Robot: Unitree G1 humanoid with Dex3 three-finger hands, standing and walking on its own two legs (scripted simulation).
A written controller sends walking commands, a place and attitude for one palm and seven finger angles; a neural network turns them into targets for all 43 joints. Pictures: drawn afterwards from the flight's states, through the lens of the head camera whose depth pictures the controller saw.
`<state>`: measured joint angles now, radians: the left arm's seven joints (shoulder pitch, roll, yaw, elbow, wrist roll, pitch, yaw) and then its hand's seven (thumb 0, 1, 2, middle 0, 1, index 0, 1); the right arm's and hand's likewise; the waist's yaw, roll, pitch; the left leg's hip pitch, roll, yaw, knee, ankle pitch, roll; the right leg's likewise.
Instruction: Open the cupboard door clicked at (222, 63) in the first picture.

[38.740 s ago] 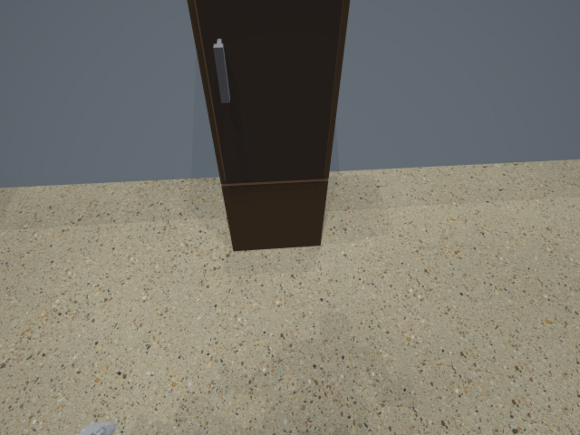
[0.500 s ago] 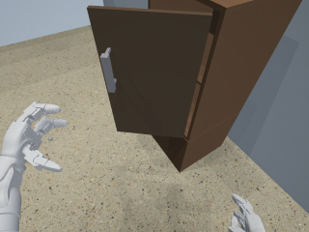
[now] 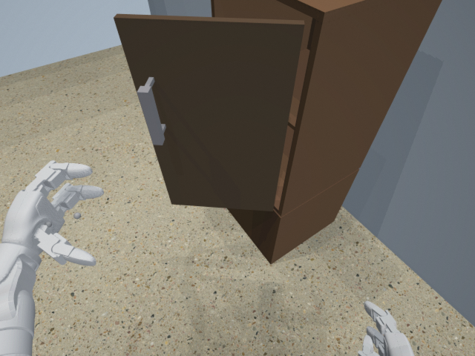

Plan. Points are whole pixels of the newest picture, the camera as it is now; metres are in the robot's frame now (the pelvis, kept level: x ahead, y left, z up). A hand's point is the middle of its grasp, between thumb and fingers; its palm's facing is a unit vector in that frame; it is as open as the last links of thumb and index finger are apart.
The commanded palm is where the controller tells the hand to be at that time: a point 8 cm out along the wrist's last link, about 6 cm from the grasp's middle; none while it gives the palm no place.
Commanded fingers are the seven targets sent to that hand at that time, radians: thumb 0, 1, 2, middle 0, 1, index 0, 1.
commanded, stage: move the hooked fingers beside the handle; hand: left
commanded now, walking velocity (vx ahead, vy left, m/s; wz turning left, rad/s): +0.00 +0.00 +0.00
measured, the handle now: (154, 112) +0.58 +0.23 +0.08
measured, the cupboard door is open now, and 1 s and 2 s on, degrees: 51 51 51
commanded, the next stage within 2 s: none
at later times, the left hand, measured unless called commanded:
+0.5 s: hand (94, 184) +0.35 +0.27 +0.10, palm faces -0.01 -1.00 -0.02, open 14.0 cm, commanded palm +0.33 +0.32 +0.10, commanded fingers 0.00 -0.50 0.30 -0.30 -1.20 -0.30 -1.20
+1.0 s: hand (105, 156) +0.43 +0.28 +0.09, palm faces -0.03 -1.00 +0.01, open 14.0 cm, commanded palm +0.41 +0.33 +0.09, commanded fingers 0.00 -0.50 0.30 -0.30 -1.20 -0.30 -1.20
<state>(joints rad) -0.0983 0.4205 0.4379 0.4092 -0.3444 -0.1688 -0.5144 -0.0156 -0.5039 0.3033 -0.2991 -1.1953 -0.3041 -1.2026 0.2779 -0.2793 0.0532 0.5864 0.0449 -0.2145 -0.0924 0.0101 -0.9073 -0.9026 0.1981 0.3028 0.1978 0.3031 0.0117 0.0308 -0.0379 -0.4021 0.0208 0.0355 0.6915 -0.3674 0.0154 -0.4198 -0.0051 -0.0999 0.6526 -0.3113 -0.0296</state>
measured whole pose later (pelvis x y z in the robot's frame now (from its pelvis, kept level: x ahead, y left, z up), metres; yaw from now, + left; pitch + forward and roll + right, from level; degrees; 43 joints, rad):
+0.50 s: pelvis -0.01 +0.00 -0.01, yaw +0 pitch +7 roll -1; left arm -0.40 0.51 0.45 0.75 -0.29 -0.21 -0.54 -0.02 -0.50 0.30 -0.30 -1.20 -0.30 -1.20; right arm 0.29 -0.30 0.05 0.60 0.05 -0.18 -0.09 0.01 -0.91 -0.90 0.20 0.30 0.20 0.30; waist -0.03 0.02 -0.04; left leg -0.49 0.03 0.04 0.73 -0.37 0.01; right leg -0.51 0.00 -0.10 0.70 -0.31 -0.04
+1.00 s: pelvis +0.00 +0.01 -0.01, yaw -1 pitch +12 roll -2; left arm -0.66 0.60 0.47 1.04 -0.22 -0.28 -0.54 -0.02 -0.50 0.30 -0.30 -1.20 -0.30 -1.20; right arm 0.37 -0.30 0.05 0.61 0.03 -0.07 -0.07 0.01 -0.91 -0.90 0.20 0.30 0.20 0.30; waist -0.08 0.00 -0.07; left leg -0.60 0.02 0.05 0.78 -0.39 0.03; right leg -0.62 -0.01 -0.08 0.72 -0.31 -0.01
